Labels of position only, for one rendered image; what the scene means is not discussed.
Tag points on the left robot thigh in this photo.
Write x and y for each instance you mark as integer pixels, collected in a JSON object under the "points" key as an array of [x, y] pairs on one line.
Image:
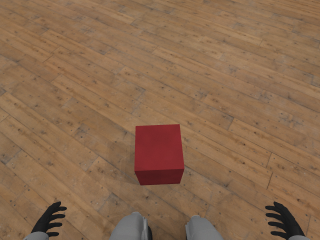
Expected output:
{"points": [[131, 227]]}

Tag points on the robot right shin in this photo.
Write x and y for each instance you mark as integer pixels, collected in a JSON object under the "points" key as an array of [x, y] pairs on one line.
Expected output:
{"points": [[195, 216]]}

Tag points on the carton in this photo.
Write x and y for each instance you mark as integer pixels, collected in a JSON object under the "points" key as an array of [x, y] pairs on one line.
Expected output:
{"points": [[158, 156]]}

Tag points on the robot right hand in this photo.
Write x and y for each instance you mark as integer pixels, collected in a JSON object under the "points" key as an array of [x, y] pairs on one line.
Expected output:
{"points": [[289, 225]]}

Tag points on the robot left hand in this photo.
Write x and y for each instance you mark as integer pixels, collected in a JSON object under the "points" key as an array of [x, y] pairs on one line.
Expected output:
{"points": [[43, 224]]}

